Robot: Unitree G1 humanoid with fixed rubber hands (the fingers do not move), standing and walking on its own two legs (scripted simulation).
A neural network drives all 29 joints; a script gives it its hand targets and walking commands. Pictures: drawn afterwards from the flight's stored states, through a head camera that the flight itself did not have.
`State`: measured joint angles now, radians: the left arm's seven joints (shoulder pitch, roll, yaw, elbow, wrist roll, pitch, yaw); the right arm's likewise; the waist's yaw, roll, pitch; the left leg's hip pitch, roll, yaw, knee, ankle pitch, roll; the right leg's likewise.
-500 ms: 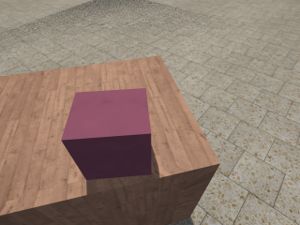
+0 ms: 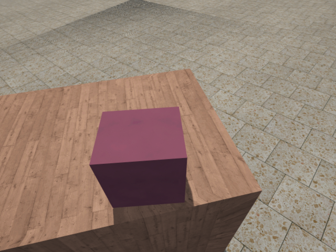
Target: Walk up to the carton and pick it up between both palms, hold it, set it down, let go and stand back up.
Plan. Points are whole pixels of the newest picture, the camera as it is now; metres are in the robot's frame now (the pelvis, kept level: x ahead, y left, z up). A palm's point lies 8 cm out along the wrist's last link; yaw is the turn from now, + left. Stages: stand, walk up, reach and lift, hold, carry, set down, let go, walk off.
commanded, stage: walk up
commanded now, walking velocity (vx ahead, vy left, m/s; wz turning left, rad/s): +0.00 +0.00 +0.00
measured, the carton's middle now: (144, 158) +0.38 +0.09 +0.02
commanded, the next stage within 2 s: none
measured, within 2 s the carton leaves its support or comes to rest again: neither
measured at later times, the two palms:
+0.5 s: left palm out of the picture +0.04 +0.28 -0.16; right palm out of the picture +0.02 -0.20 -0.16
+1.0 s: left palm out of the picture -0.08 +0.27 -0.11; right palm out of the picture -0.08 -0.23 -0.16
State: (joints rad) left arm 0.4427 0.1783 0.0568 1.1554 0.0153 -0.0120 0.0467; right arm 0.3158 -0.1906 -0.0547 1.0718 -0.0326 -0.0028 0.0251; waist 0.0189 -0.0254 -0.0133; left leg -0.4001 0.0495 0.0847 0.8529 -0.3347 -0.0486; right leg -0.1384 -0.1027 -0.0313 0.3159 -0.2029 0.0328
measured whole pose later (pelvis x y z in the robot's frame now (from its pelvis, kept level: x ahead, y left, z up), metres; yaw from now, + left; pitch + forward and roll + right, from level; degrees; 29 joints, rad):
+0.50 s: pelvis +0.00 +0.04 -0.02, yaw -1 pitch +2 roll -1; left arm 0.21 0.18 0.05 1.01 0.01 0.04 0.05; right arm 0.23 -0.18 -0.04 1.02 -0.03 0.02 -0.06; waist 0.00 0.01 0.07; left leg -0.34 0.06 0.11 0.49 -0.17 0.01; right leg -0.41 -0.02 -0.06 0.88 -0.46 0.05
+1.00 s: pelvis -0.08 +0.02 +0.00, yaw +0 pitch +0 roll +4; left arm 0.32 0.18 0.03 1.01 0.01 0.00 0.05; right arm 0.30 -0.25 -0.08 1.03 -0.02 0.08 0.01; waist 0.01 0.05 0.00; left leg -0.31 0.02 -0.04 0.84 -0.33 -0.09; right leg -0.27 -0.09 -0.08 0.38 -0.12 -0.02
